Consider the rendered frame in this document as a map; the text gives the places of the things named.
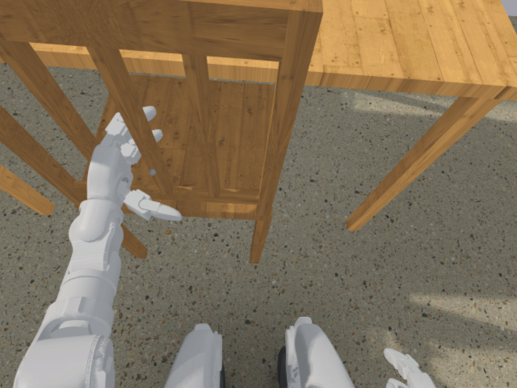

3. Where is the robot left upper arm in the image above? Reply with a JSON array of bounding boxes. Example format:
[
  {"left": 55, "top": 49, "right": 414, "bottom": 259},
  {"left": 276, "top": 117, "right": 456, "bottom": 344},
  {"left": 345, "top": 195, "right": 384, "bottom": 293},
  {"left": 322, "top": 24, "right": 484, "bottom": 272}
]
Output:
[{"left": 18, "top": 334, "right": 115, "bottom": 388}]

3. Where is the right robot shin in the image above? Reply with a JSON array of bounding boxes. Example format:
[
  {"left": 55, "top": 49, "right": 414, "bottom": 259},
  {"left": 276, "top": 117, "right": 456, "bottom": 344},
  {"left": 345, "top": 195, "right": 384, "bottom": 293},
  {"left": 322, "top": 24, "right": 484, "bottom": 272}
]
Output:
[{"left": 286, "top": 317, "right": 312, "bottom": 388}]

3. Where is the table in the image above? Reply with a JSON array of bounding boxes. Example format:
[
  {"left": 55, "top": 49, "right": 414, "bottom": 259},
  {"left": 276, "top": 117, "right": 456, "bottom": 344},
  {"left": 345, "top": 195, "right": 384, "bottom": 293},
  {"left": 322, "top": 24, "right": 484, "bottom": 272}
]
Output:
[{"left": 0, "top": 0, "right": 517, "bottom": 231}]

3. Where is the left robot hand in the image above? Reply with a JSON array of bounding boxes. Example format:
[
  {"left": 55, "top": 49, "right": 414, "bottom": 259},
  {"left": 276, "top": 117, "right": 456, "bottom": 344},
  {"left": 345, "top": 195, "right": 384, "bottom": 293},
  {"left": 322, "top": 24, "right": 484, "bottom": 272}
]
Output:
[{"left": 87, "top": 106, "right": 182, "bottom": 221}]

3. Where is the left robot forearm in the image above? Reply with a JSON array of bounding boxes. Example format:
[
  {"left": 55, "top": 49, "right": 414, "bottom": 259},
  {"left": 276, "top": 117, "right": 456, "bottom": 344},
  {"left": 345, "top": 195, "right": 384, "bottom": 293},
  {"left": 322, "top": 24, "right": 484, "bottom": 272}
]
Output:
[{"left": 13, "top": 199, "right": 124, "bottom": 388}]

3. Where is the robot left thigh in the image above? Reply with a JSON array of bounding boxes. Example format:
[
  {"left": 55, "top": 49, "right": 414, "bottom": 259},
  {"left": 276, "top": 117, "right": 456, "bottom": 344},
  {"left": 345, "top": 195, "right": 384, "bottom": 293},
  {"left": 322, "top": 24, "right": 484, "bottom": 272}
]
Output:
[{"left": 164, "top": 330, "right": 222, "bottom": 388}]

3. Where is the right robot hand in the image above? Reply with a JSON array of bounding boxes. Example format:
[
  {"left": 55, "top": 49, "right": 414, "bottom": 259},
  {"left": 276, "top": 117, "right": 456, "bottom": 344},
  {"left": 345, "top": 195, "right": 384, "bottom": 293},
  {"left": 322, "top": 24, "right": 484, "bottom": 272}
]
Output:
[{"left": 384, "top": 348, "right": 436, "bottom": 388}]

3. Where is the chair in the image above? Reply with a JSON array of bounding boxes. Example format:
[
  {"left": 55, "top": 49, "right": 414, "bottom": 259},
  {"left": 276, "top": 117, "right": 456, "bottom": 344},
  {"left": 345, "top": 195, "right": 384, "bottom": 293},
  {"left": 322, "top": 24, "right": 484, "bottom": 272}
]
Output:
[{"left": 0, "top": 0, "right": 323, "bottom": 264}]

